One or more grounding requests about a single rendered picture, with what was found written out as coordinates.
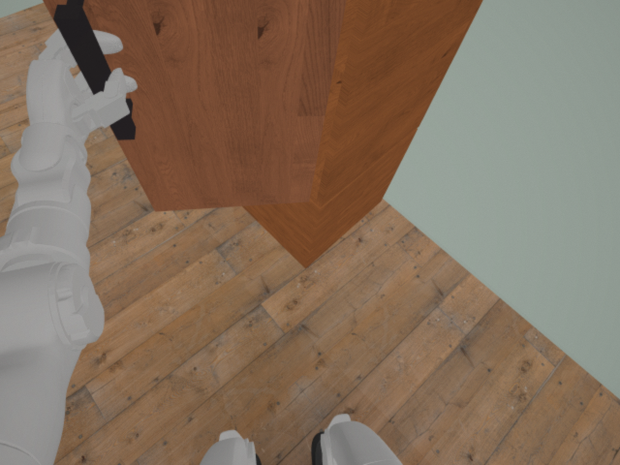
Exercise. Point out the cupboard door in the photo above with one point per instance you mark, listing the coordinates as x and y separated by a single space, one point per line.
231 98

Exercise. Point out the handle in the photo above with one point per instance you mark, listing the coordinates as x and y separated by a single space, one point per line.
76 30

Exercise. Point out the robot left forearm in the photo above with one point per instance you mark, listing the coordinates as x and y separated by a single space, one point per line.
50 219

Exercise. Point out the right robot thigh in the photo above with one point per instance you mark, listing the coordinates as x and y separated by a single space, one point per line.
354 443

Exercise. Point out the robot left upper arm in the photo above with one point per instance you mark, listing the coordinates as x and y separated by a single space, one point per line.
48 314

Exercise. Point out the right robot shin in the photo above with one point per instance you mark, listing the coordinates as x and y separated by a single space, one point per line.
337 419

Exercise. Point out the robot left hand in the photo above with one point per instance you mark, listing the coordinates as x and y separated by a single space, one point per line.
54 96

